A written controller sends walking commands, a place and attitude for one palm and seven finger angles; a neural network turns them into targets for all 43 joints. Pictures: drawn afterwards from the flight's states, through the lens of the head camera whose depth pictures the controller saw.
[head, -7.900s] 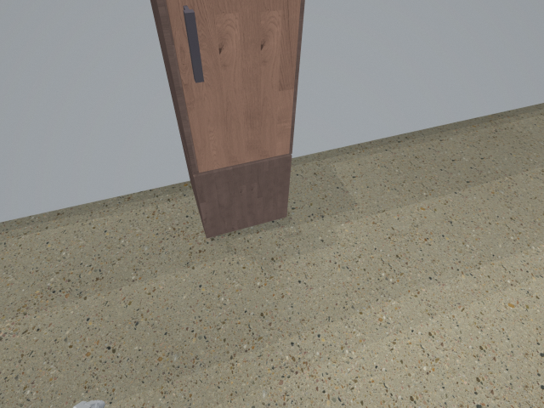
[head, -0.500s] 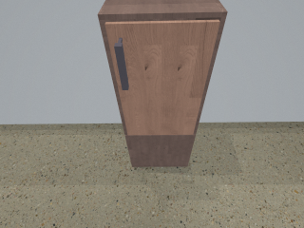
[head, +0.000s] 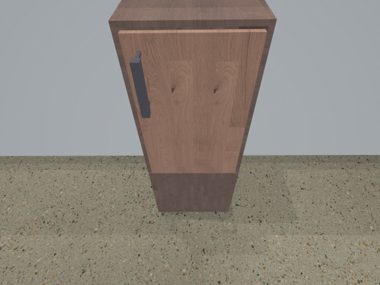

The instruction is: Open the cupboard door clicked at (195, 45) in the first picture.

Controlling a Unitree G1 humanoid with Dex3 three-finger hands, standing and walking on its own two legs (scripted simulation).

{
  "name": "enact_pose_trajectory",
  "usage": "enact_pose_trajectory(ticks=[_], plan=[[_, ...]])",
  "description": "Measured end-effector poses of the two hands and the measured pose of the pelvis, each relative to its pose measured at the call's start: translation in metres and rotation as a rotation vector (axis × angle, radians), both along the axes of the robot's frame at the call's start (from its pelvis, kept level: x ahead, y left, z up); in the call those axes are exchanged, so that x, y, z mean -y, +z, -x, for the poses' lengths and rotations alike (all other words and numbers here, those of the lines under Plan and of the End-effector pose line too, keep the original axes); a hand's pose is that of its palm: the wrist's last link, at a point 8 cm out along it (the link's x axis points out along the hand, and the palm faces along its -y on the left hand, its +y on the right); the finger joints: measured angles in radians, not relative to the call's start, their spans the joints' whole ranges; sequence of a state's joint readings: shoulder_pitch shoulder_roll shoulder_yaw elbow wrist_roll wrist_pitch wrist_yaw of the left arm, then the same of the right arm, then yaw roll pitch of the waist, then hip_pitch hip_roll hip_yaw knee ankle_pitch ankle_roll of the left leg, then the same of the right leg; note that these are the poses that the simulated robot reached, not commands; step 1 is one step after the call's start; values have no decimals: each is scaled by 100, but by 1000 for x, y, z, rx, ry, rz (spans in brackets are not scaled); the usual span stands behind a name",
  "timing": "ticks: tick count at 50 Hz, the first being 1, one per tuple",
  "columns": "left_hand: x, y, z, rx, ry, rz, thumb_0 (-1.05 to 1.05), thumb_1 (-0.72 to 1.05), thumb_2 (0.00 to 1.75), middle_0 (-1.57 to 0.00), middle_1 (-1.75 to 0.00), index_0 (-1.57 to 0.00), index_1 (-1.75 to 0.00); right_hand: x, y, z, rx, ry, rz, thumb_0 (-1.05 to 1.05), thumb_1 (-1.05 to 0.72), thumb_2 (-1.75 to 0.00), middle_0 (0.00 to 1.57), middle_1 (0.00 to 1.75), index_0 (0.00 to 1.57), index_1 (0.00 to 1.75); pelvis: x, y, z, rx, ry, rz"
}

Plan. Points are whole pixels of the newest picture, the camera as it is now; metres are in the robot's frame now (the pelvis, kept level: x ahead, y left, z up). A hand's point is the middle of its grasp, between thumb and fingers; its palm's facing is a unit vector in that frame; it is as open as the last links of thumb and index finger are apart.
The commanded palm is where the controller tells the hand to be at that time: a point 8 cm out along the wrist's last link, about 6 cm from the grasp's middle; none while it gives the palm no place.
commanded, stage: look again from close up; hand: left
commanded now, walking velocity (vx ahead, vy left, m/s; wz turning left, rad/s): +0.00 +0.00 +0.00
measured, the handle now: (142, 86) +0.58 +0.17 +0.11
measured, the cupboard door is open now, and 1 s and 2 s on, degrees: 0 0 0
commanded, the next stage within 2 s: raise the hand with hooked fingers in 0.04 s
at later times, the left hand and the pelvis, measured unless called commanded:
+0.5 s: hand (122, 258) +0.18 +0.15 -0.01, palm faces +0.01 -1.00 -0.02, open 8.2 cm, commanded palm +0.13 +0.23 -0.03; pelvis -0.02 -0.04 -0.06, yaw +2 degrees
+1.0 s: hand (84, 235) +0.20 +0.22 +0.03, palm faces +0.07 -1.00 -0.06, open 11.2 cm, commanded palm +0.17 +0.27 +0.04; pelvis -0.02 -0.02 -0.04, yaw +3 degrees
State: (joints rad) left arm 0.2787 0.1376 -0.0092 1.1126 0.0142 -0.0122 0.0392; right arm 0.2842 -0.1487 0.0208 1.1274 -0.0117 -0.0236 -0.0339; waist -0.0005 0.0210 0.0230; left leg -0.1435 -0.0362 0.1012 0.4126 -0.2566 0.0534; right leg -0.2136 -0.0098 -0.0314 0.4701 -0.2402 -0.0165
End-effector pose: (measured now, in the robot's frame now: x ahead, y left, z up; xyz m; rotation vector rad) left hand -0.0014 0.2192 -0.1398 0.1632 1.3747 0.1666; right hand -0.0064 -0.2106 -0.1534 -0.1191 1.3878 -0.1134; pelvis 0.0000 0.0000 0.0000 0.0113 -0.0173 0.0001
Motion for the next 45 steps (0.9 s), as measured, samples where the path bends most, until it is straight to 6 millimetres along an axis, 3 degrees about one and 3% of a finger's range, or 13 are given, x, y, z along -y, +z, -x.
enact_pose_trajectory(ticks=[8,9,12,16,19,21,23,28,30,33,39,45], plan=[[13,-2,2,-12,4,8,1,93,90,-20,-30,-20,-30,16,3,-13,12,4,18,1,-91,-90,20,30,20,30,10,0,-5,-5,2,5],[10,2,-5,29,55,-1,2,94,90,-20,-30,-20,-30,20,5,-16,39,0,29,1,-92,-90,20,30,20,30,12,-1,-5,-6,6,6],[-5,48,-59,408,119,-78,4,95,89,-20,-31,-20,-31,36,17,-43,246,8,79,2,-92,-90,20,30,20,30,16,-4,-5,-12,25,-5],[-5,121,-137,930,96,-81,3,90,87,-20,-34,-20,-33,56,32,-96,515,64,114,2,-92,-90,20,30,20,30,19,-12,2,-46,67,1],[4,153,-170,1255,10,-6,2,84,85,-20,-37,-20,-37,68,47,-140,697,104,130,2,-91,-90,20,30,20,30,25,-25,9,-104,54,-3],[12,157,-174,1396,-81,57,1,79,84,-20,-40,-20,-39,74,58,-166,803,135,137,2,-91,-90,20,30,20,30,31,-36,13,-135,46,-6],[17,148,-168,1433,-165,101,1,74,82,-21,-42,-21,-42,78,68,-189,887,165,144,2,-91,-90,20,30,20,30,35,-48,17,-156,41,-10],[4,111,-133,1289,-95,123,1,62,77,-22,-49,-22,-49,73,81,-226,985,219,151,1,-91,-90,20,30,20,30,43,-63,19,-174,54,-2],[-6,109,-120,1265,-42,72,1,57,75,-23,-52,-23,-52,66,79,-230,983,241,141,1,-91,-90,20,30,20,30,44,-64,19,-173,66,12],[-15,122,-115,1318,-36,10,1,50,72,-23,-57,-23,-56,52,67,-227,940,279,114,1,-90,-90,20,30,20,30,45,-65,20,-173,84,32],[-22,148,-148,1384,-167,56,1,35,67,-24,-66,-24,-65,29,32,-189,784,265,38,1,-90,-90,20,30,20,30,42,-61,24,-164,93,52],[-39,163,-175,1315,-163,93,1,22,61,-25,-75,-25,-74,28,26,-143,687,169,26,2,-90,-90,20,30,20,30,33,-46,21,-155,66,37]])
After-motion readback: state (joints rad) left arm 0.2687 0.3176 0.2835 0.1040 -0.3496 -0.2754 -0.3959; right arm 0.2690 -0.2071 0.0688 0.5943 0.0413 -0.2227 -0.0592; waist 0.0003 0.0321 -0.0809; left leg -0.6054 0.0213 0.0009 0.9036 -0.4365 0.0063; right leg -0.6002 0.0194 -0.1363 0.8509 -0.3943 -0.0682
